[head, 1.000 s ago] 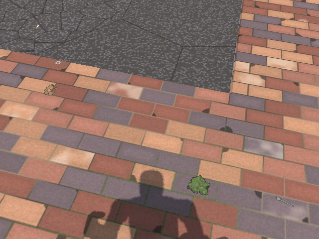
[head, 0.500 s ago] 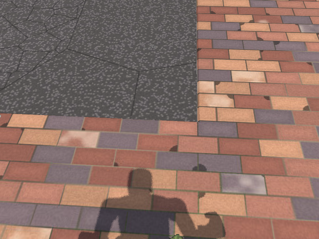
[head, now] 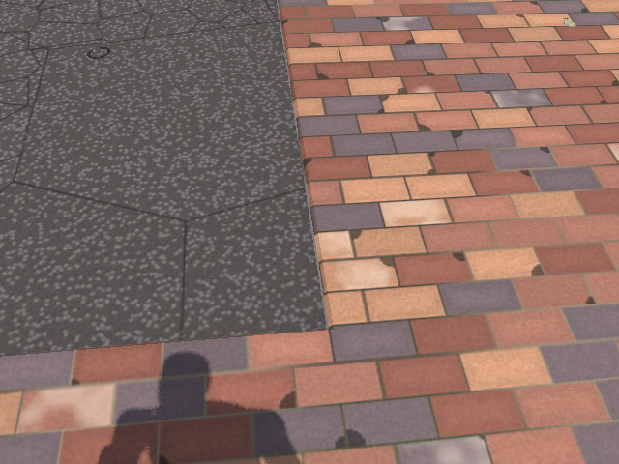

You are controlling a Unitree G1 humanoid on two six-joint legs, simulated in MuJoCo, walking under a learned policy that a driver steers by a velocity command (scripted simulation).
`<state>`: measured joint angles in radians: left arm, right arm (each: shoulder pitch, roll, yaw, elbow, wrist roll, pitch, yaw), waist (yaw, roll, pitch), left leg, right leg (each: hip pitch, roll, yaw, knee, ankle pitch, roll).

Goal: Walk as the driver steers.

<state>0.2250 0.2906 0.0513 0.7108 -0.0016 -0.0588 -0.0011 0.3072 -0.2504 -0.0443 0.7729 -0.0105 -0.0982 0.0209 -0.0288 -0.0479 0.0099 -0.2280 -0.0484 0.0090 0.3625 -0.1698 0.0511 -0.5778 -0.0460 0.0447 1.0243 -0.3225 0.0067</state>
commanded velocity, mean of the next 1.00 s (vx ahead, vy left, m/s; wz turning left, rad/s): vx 0.07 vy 0.00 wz -0.02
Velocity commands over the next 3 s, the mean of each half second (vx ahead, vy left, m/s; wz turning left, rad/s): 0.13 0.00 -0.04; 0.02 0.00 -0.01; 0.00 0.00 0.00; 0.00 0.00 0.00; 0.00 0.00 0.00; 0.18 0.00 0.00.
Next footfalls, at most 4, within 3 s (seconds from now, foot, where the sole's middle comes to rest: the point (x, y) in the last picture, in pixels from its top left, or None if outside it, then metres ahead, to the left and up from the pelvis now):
0.22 right None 0.23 -0.14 -0.78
0.46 left None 0.15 0.12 -0.78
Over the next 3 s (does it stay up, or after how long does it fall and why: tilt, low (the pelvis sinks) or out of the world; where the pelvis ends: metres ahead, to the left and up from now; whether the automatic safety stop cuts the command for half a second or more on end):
stays up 0.24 -0.03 -0.01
